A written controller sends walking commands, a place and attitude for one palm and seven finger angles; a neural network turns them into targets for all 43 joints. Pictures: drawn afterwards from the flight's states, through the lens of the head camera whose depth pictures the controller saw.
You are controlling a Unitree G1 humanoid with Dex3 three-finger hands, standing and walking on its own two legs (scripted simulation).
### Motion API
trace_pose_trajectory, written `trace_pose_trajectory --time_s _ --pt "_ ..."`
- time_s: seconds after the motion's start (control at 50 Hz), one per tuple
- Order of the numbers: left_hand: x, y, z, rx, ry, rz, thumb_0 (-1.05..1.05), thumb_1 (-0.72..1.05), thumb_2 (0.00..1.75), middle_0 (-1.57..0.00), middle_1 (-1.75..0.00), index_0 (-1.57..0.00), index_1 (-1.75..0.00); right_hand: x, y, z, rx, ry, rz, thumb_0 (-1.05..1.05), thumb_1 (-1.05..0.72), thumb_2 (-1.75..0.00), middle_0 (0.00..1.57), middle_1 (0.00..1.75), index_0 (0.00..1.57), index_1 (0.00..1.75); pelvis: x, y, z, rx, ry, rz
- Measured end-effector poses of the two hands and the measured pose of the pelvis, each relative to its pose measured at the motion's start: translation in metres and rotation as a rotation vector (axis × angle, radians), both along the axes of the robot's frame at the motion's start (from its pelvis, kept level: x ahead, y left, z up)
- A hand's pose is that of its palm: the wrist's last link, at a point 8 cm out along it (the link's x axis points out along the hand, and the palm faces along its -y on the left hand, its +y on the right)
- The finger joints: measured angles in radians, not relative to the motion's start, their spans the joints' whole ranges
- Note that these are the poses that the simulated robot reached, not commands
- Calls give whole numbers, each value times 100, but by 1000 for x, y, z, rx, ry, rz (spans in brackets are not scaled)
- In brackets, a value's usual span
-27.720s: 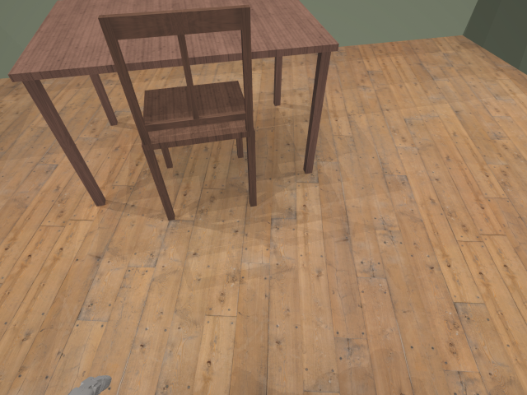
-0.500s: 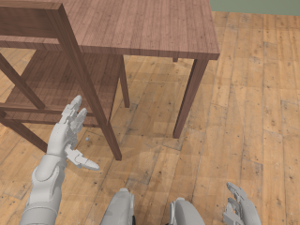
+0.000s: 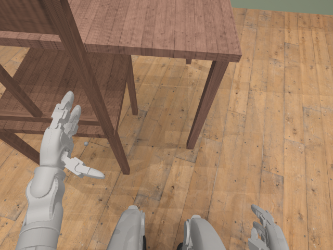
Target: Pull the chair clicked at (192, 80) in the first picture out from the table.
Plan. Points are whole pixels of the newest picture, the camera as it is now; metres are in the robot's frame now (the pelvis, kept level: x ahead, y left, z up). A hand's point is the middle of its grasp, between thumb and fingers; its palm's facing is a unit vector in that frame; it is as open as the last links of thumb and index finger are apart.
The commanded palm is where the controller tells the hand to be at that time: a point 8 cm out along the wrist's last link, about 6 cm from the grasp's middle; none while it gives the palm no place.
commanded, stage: aim the fingers beside a spindle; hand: left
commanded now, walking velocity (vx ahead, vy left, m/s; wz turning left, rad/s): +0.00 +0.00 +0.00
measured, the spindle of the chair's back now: (7, 81) +0.48 +0.42 +0.06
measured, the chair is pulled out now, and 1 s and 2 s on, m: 0.00 0.00 0.00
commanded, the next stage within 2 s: push the fingers through the gap in 1.10 s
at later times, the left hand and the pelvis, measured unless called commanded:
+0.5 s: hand (80, 150) +0.33 +0.21 +0.03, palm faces -0.02 -1.00 -0.02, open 17.0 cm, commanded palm +0.30 +0.25 +0.04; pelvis +0.00 +0.01 +0.00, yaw +1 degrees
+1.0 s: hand (89, 148) +0.32 +0.19 +0.05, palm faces -0.07 -1.00 -0.02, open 17.0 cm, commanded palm +0.31 +0.26 +0.05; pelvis +0.00 +0.01 +0.00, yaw +0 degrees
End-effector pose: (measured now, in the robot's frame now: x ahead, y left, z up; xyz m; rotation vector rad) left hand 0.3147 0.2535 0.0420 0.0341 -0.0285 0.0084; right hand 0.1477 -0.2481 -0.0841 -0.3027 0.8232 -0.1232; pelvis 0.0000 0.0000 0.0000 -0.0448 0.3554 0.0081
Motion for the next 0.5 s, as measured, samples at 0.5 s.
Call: trace_pose_trajectory --time_s 0.5 --pt "-9 15 -14 -17 117 -22 -1 -50 30 -6 -8 -5 -8 18 17 3 35 -32 45 1 -90 -89 20 30 20 30 0 6 1 -10 -1 19"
